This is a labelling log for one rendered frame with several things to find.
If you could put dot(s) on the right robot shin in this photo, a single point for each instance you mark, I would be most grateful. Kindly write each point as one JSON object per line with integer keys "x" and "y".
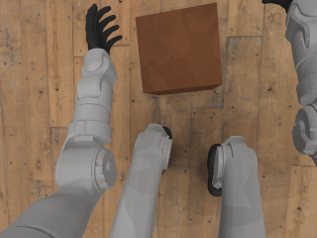
{"x": 234, "y": 139}

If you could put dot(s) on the robot shin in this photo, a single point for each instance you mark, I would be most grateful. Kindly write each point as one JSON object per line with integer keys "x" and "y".
{"x": 234, "y": 139}
{"x": 152, "y": 127}

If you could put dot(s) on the robot right upper arm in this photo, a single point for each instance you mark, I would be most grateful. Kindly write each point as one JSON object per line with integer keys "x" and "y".
{"x": 304, "y": 132}

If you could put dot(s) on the right robot forearm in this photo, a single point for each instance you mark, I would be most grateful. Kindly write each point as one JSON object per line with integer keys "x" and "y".
{"x": 301, "y": 32}

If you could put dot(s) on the robot left upper arm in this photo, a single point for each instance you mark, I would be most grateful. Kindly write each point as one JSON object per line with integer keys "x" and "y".
{"x": 82, "y": 175}

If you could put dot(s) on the left robot shin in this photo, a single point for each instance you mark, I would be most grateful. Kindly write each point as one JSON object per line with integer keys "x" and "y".
{"x": 152, "y": 127}

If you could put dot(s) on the carton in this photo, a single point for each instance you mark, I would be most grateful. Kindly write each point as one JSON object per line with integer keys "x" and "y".
{"x": 179, "y": 50}

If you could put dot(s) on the robot left hand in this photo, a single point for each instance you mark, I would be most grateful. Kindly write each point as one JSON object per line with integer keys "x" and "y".
{"x": 95, "y": 37}

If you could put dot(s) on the left robot forearm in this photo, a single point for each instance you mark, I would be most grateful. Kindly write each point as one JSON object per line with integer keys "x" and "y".
{"x": 90, "y": 126}

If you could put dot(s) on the robot right hand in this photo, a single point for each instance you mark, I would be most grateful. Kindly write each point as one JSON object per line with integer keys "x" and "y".
{"x": 283, "y": 3}

